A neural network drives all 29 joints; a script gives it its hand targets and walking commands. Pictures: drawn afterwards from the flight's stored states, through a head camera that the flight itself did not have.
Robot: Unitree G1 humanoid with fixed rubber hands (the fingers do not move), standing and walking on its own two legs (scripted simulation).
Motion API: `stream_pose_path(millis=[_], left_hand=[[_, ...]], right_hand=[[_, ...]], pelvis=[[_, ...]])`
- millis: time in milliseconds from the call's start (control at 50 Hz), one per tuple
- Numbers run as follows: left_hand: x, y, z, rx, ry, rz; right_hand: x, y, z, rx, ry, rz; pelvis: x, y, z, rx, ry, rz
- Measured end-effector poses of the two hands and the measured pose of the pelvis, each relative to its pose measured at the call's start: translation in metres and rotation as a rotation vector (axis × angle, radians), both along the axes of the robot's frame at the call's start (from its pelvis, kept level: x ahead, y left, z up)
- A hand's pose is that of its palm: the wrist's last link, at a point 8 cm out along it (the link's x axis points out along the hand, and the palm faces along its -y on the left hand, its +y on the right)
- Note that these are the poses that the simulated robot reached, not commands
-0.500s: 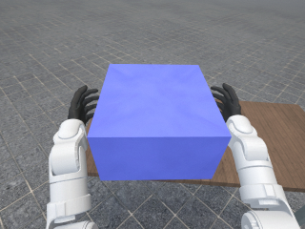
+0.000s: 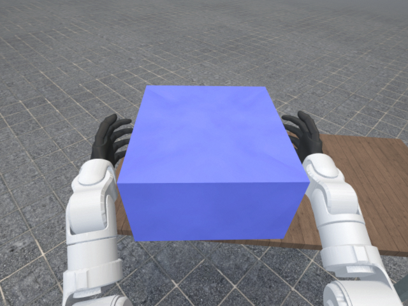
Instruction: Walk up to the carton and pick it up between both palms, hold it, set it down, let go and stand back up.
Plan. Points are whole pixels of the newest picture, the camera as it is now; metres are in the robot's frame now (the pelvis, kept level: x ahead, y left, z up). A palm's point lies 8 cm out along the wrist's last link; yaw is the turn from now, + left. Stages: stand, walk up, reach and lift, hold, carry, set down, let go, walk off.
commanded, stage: hold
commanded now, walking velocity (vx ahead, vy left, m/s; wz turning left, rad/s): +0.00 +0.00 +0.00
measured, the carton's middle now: (208, 154) +0.40 +0.01 +0.13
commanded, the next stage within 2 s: none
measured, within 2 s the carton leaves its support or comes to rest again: neither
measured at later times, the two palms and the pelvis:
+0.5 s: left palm (104, 159) +0.33 +0.19 +0.18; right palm (309, 153) +0.35 -0.18 +0.18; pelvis +0.00 +0.00 +0.00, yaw +0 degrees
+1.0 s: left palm (104, 160) +0.33 +0.19 +0.18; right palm (308, 153) +0.35 -0.18 +0.18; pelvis +0.00 +0.00 +0.00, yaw +0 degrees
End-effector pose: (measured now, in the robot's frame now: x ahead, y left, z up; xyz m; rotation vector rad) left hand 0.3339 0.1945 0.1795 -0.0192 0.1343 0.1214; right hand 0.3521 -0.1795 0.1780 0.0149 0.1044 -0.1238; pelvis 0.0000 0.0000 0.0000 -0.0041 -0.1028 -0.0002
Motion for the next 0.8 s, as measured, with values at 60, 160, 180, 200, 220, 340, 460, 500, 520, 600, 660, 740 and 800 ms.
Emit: stream_pose_path(millis=[60,160,180,200,220,340,460,500,520,600,660,740,800], left_hand=[[0.0002,-0.0008,-0.0004,0.0,-0.001,-0.001],[-0.0011,-0.0017,0.0015,0.006,-0.013,-0.003],[-0.0012,-0.0019,0.0013,0.005,-0.011,-0.003],[-0.0014,-0.0019,0.0012,0.004,-0.01,-0.003],[-0.0017,-0.0019,0.0011,0.002,-0.01,-0.003],[-0.0037,-0.0007,0.0022,-0.002,-0.015,0.001],[-0.0023,0.0,0.0002,-0.01,-0.004,0.0],[-0.0015,-0.0001,0.0011,-0.008,-0.006,-0.001],[-0.0011,-0.0003,0.0015,-0.006,-0.007,-0.002],[0.0012,-0.001,0.0,-0.005,0.004,-0.003],[0.0011,-0.0012,0.0003,-0.002,-0.002,-0.003],[0.0006,-0.0009,0.0005,-0.001,-0.008,-0.001],[-0.0012,-0.0001,-0.0001,0.0,-0.009,0.002]], right_hand=[[-0.0005,-0.0008,-0.0007,0.001,-0.001,-0.002],[-0.0022,-0.0017,0.0017,0.0,-0.014,-0.003],[-0.0023,-0.0019,0.0014,0.001,-0.012,-0.003],[-0.0024,-0.0019,0.0012,0.001,-0.011,-0.003],[-0.0027,-0.0019,0.0012,0.001,-0.011,-0.003],[-0.0035,-0.0006,0.0036,0.0,-0.017,0.0],[-0.0026,0.0,0.0022,0.0,-0.006,-0.001],[-0.0023,-0.0002,0.0026,0.002,-0.008,-0.002],[-0.002,-0.0003,0.0027,0.002,-0.009,-0.003],[-0.0004,-0.0011,0.0,0.001,0.003,-0.004],[-0.0003,-0.0013,0.0005,-0.002,-0.004,-0.003],[0.0001,-0.0009,0.0012,-0.004,-0.01,0.0],[-0.0006,0.0001,0.0017,-0.009,-0.012,0.001]], pelvis=[[0.0001,-0.0003,0.0,0.0,0.0,0.0],[0.0003,-0.0003,0.0,-0.001,-0.001,-0.002],[0.0001,-0.0004,0.0,-0.001,-0.002,-0.003],[0.0001,-0.0004,0.0,0.0,-0.001,-0.004],[0.0001,-0.0006,0.0,0.0,-0.001,-0.005],[-0.0003,-0.0011,-0.0001,0.0,-0.002,-0.003],[-0.0018,-0.0013,-0.0002,0.002,0.001,0.001],[-0.0021,-0.0012,-0.0002,0.002,0.003,0.001],[-0.0022,-0.0011,-0.0002,0.002,0.003,0.001],[-0.0025,-0.0009,-0.0001,0.002,0.002,0.001],[-0.002,-0.0008,-0.0001,0.001,0.005,0.001],[-0.0011,-0.001,0.0,0.001,0.004,0.0],[-0.0002,-0.0011,0.0,0.0,0.002,0.0]])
